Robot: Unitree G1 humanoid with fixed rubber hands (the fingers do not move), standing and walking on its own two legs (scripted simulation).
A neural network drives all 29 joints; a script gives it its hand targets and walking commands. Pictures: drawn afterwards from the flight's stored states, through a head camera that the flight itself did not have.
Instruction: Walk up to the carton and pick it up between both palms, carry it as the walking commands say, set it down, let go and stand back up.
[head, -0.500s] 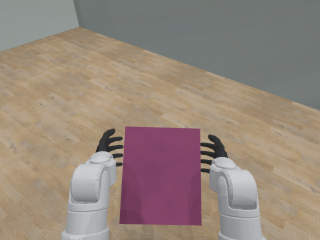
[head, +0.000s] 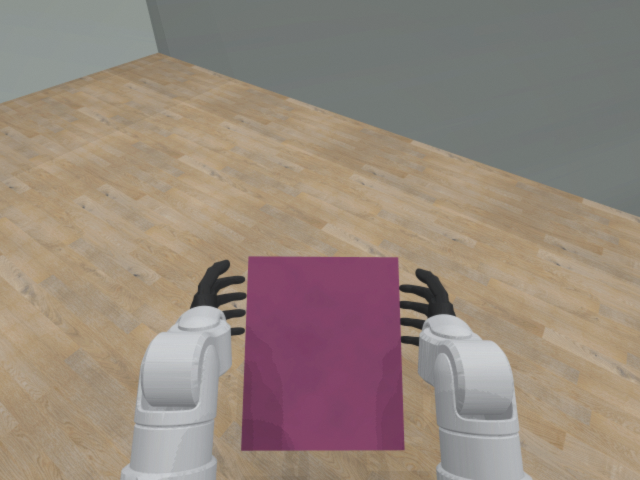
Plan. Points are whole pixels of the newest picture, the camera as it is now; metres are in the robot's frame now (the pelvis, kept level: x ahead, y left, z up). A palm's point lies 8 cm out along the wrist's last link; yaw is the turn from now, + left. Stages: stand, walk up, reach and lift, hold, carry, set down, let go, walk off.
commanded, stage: carry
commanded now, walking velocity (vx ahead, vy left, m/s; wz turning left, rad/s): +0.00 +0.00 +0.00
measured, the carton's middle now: (321, 341) +0.32 +0.00 -0.01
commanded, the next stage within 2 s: hold in 0.18 s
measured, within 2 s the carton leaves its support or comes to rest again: neither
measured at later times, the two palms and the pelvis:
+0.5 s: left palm (204, 381) +0.25 +0.14 +0.01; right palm (419, 384) +0.25 -0.13 +0.01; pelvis -0.01 +0.01 +0.00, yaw +1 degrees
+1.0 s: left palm (224, 368) +0.29 +0.13 -0.03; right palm (413, 378) +0.29 -0.13 -0.04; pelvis -0.04 +0.00 -0.02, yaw +1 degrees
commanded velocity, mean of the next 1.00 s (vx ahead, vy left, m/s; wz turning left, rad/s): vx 0.00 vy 0.00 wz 0.00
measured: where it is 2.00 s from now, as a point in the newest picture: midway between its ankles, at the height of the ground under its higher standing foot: outside the picture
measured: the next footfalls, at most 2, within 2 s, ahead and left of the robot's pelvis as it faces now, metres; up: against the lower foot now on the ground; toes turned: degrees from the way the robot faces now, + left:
none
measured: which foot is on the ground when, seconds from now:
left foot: down 0.00-1.00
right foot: down 0.00-1.00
